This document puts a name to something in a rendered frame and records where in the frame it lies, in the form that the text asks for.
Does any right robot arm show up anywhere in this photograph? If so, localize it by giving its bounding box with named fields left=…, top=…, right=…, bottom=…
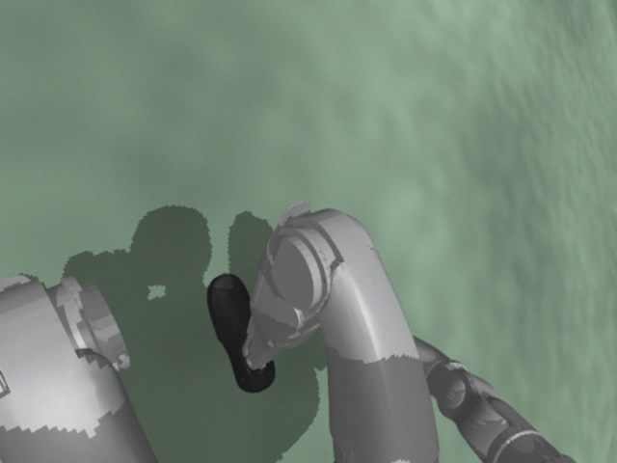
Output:
left=427, top=360, right=576, bottom=463

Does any right robot foot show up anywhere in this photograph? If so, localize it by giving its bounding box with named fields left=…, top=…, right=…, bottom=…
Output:
left=207, top=274, right=275, bottom=393

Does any right robot hand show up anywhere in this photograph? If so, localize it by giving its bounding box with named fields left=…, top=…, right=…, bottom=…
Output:
left=413, top=336, right=451, bottom=380

